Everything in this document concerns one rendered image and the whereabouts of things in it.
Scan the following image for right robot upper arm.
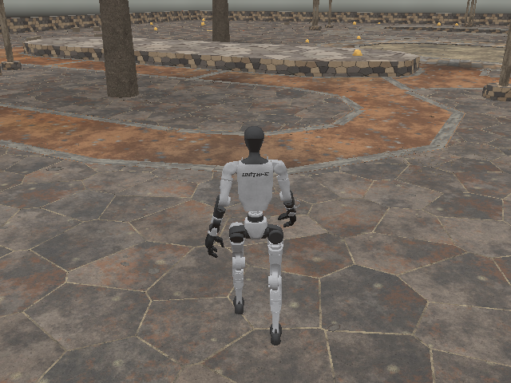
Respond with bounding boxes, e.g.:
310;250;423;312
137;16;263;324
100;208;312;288
271;160;292;202

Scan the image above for robot right hand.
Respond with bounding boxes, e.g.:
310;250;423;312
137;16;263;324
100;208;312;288
278;213;296;227

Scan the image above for right robot forearm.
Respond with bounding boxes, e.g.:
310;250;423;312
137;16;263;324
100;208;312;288
283;190;296;216

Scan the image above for left robot forearm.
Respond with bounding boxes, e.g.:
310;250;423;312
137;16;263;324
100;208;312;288
208;195;226;236

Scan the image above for robot left thigh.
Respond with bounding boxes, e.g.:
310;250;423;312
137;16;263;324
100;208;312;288
229;222;245;270

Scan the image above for left robot upper arm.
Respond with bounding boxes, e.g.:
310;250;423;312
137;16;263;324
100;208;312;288
218;161;238;207

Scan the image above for left robot foot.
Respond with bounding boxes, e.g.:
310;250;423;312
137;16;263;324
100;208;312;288
233;296;244;314

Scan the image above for robot left hand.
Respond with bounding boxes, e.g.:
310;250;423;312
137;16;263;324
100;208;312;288
205;234;224;258

